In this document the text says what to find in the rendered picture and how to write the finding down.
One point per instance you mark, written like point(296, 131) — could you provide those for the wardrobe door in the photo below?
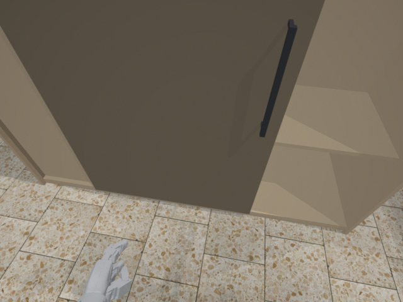
point(25, 114)
point(164, 99)

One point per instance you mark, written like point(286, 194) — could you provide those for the handle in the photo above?
point(292, 29)

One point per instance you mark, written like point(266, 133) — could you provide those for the robot left hand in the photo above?
point(102, 277)

